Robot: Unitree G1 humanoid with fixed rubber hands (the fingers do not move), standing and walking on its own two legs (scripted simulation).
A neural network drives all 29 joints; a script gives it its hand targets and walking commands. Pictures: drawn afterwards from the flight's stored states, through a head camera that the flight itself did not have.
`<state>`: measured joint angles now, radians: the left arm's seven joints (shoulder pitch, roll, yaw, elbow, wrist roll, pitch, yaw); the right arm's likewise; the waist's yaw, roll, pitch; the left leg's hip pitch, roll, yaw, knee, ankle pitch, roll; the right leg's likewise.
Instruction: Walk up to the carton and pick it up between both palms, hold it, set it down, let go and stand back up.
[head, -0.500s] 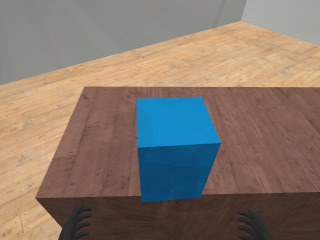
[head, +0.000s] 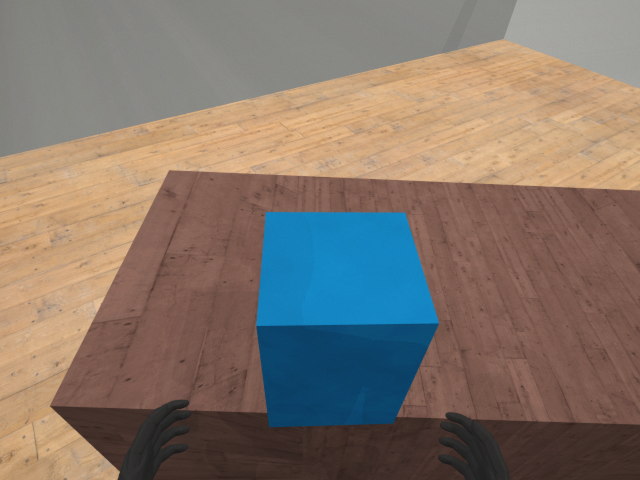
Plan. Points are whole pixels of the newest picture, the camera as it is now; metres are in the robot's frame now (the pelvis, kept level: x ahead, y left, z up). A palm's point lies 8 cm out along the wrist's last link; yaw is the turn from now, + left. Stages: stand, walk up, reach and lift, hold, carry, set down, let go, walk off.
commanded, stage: reach and lift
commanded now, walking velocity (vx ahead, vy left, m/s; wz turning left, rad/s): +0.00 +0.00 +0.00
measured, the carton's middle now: (333, 325) +0.35 +0.00 -0.02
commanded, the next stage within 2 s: none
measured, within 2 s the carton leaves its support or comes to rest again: neither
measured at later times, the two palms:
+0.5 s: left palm (154, 430) +0.19 +0.20 +0.00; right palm (488, 443) +0.19 -0.18 +0.01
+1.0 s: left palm (159, 346) +0.25 +0.20 +0.08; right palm (490, 364) +0.26 -0.18 +0.07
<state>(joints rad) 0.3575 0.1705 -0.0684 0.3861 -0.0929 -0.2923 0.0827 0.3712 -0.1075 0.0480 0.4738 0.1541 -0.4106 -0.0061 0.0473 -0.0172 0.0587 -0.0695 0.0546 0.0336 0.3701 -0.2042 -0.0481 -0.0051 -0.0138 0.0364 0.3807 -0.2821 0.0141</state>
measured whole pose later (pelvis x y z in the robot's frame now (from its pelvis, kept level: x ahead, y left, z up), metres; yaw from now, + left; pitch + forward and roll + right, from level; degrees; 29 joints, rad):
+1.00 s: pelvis -0.02 +0.00 +0.00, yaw -2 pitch -3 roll +0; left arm 0.01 0.14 0.05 -0.10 -0.18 0.40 0.07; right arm 0.01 -0.20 0.06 0.03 0.30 0.14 -0.17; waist 0.05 0.01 0.07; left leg -0.10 0.06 0.06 0.30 -0.14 -0.04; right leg -0.06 0.00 0.07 0.32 -0.21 0.02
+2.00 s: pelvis -0.02 -0.01 +0.00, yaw +0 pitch +3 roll +0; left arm -0.66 0.23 0.15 0.35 -0.13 0.61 0.09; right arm -0.72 -0.28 0.09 0.57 0.45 0.32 -0.22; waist 0.01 -0.04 -0.02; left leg -0.26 0.07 0.01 0.35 -0.14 -0.06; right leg -0.20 0.01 0.03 0.36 -0.21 0.00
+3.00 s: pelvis -0.04 +0.01 -0.04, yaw -1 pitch +20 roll -3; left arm -0.76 0.07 0.06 1.22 -0.13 -0.32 0.16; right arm -0.80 -0.12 0.03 1.18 0.25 -0.25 -0.12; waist 0.02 0.03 -0.26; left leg -0.83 0.08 -0.04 0.74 -0.25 -0.05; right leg -0.73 0.03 0.01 0.69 -0.30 0.02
